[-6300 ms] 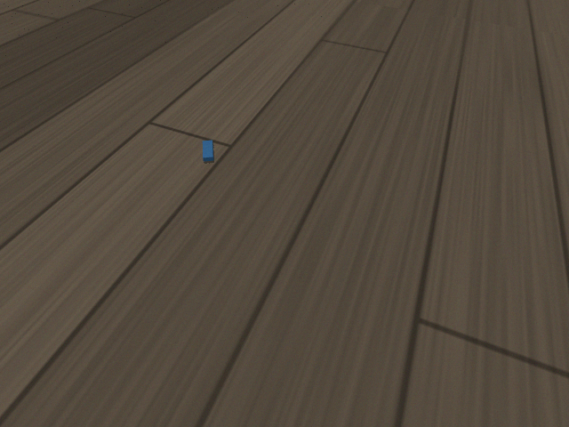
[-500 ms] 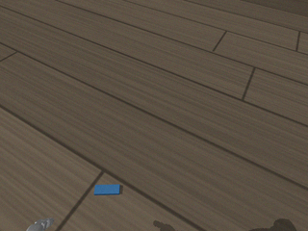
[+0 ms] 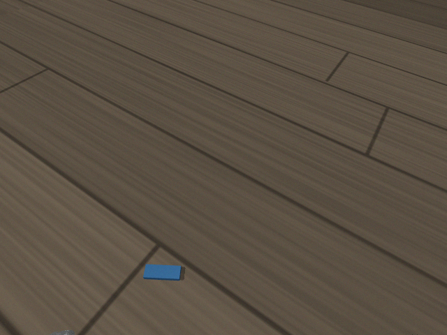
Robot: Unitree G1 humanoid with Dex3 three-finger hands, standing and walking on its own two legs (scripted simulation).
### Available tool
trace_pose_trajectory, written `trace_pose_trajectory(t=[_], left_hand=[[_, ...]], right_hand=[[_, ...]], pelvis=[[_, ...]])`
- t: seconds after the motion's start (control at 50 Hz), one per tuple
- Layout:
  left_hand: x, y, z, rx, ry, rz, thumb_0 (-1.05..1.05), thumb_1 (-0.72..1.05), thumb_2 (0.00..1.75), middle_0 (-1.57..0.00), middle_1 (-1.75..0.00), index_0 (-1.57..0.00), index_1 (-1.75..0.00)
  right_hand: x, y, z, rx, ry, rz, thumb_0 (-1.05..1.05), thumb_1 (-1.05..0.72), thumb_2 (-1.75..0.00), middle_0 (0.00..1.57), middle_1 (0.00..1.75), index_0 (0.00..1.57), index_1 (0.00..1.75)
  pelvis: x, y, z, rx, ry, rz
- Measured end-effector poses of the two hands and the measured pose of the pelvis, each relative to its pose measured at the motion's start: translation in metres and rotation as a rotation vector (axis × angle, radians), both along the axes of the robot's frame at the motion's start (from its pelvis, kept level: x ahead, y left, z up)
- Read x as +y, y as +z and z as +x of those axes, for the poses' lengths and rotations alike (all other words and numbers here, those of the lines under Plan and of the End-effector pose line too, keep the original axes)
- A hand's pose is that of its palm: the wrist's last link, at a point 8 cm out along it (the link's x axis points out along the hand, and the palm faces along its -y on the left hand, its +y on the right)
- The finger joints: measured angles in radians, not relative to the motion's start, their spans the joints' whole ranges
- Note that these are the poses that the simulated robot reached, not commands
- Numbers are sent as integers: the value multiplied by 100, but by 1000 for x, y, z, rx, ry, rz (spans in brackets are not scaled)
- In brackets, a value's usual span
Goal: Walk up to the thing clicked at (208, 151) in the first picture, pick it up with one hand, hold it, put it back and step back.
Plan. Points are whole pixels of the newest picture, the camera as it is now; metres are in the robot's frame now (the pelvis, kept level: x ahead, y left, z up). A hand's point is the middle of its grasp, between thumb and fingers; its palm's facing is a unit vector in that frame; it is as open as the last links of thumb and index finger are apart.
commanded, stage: walk up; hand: left
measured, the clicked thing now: (162, 272) +0.46 +0.23 -0.75
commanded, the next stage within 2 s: stand in 0.16 s
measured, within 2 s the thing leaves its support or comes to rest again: neither
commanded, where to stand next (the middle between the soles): +0.09 -0.02 m, yaw -3 degrees
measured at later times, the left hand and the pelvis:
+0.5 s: hand out of the picture +0.09 +0.25 -0.14, palm faces +0.00 -0.94 -0.34, open 7.4 cm; pelvis +0.01 -0.01 +0.02, yaw -1 degrees
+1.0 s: hand out of the picture +0.10 +0.25 -0.14, palm faces -0.03 -0.94 -0.34, open 7.4 cm; pelvis +0.01 -0.01 +0.02, yaw -2 degrees
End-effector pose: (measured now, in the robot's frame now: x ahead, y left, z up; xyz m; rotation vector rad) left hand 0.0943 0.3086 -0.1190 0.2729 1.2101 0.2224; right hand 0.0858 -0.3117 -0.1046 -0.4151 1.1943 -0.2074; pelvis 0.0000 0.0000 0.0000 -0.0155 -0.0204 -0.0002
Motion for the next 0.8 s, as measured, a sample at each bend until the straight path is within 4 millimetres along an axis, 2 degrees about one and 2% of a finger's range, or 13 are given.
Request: trace_pose_trajectory(t=[0.2,0.32,0.46,0.8], left_hand=[[-2,3,-6,-4,9,7,1,91,90,-21,-30,-20,-30],[-12,8,-15,43,-2,5,1,91,90,-20,-30,-20,-30],[-18,14,-15,48,-9,9,1,91,90,-21,-30,-20,-30],[-16,21,-2,36,-36,25,1,91,90,-21,-30,-20,-30]], right_hand=[[-1,1,7,-2,21,8,0,-90,-90,20,30,20,30],[9,0,14,-1,21,61,0,-91,-90,20,30,20,30],[16,-2,19,-13,11,98,0,-91,-90,20,30,20,30],[8,1,5,16,-33,85,0,-91,-90,20,30,20,30]], pelvis=[[-5,2,1,2,10,-3],[-7,10,7,-3,-1,1],[-8,14,10,-16,-9,5],[-8,18,14,-16,-27,9]])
